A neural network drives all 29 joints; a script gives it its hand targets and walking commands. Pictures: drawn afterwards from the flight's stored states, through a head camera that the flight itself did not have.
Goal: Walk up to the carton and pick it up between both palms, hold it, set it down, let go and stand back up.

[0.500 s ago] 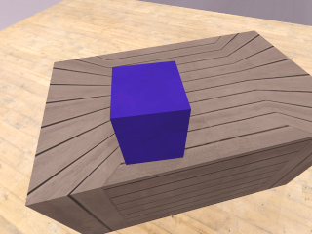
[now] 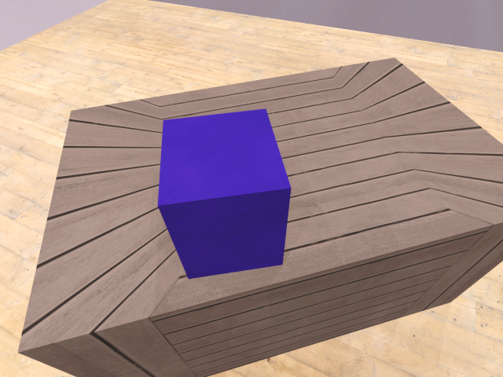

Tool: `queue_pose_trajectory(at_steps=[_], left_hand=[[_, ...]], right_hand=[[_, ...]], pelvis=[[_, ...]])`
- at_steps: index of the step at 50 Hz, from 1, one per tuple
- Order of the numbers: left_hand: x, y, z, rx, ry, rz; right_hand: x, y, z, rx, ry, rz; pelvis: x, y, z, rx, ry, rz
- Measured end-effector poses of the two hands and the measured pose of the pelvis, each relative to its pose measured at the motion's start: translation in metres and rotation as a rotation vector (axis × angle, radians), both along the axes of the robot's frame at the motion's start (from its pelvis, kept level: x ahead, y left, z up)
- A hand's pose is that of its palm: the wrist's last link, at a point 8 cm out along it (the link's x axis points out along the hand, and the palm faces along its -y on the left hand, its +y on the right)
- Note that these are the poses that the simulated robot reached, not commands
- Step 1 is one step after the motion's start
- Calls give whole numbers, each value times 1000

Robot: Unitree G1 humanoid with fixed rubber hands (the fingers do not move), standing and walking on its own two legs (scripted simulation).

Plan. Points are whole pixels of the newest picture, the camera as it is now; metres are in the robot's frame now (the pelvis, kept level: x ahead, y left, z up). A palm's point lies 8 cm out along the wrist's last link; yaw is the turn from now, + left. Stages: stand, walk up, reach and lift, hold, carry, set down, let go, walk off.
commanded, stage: walk up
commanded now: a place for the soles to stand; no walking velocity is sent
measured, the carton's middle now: (226, 196) +0.44 +0.07 +0.00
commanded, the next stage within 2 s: reach and lift in 0.88 s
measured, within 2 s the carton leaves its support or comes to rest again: neither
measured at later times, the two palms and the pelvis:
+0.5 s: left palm out of the picture +0.01 +0.25 -0.14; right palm out of the picture +0.00 -0.23 -0.14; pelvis +0.00 +0.01 +0.00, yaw -3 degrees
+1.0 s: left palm out of the picture +0.07 +0.25 -0.16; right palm out of the picture +0.02 -0.24 -0.16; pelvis -0.03 +0.01 -0.02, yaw +2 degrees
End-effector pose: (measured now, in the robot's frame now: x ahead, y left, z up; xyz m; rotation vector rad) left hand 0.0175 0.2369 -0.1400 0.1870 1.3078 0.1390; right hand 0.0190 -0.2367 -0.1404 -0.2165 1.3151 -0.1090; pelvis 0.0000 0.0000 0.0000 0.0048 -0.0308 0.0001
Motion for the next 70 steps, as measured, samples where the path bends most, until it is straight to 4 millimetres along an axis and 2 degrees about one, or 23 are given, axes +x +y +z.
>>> queue_pose_trajectory(at_steps=[16,32,46,48,51,55,57,58,61,67,70], left_hand=[[-7,6,-1,19,51,-14],[-4,15,3,42,68,-58],[3,12,0,38,96,-80],[17,15,-10,28,170,-31],[66,15,-17,5,138,6],[136,11,-1,-21,-43,-40],[154,9,11,-28,-106,-71],[157,7,16,-36,-123,-81],[143,4,29,-64,-125,-102],[70,16,33,-37,-70,-83],[45,26,25,20,-75,-78]], right_hand=[[-15,6,-3,4,52,-30],[-26,9,-4,5,66,-66],[-44,7,-8,17,103,-111],[-27,4,-16,38,98,-100],[26,-3,-20,36,8,-41],[108,2,-6,46,-225,-40],[132,10,5,71,-305,-56],[138,15,10,81,-327,-60],[133,28,24,99,-345,-73],[81,38,32,84,-307,-95],[62,36,26,78,-321,-73]], pelvis=[[4,2,0,0,3,-22],[-2,7,1,13,9,-70],[-7,8,-1,21,29,-77],[-18,8,-10,20,60,-10],[-36,10,-24,18,87,40],[-52,14,-36,10,124,45],[-57,17,-38,2,119,42],[-59,18,-38,-2,110,38],[-61,20,-31,-14,66,34],[-62,24,-20,-28,13,44],[-66,26,-24,-32,9,39]])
